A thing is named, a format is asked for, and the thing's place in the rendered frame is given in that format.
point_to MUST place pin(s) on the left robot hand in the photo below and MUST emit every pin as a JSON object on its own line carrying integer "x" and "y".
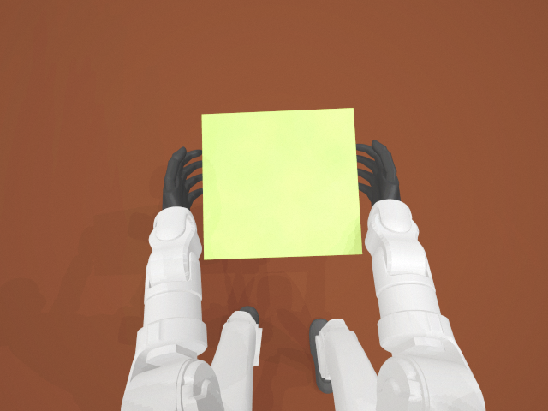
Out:
{"x": 176, "y": 187}

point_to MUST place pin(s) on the robot right upper arm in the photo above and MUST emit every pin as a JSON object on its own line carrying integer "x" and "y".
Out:
{"x": 414, "y": 383}

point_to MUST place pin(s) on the left robot forearm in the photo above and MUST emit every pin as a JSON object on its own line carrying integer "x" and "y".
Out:
{"x": 173, "y": 329}

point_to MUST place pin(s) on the robot right foot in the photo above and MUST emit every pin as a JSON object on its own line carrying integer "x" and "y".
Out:
{"x": 315, "y": 327}

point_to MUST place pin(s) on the right robot forearm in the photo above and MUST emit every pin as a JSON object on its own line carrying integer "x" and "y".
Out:
{"x": 410, "y": 318}

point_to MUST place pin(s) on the left robot thigh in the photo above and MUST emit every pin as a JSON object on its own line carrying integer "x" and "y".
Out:
{"x": 237, "y": 352}

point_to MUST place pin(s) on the carton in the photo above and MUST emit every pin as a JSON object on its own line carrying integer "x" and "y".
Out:
{"x": 280, "y": 184}

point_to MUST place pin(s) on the right robot hand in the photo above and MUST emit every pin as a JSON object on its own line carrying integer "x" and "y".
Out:
{"x": 383, "y": 180}

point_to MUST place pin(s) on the robot left upper arm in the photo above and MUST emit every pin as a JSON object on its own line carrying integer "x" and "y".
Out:
{"x": 187, "y": 385}

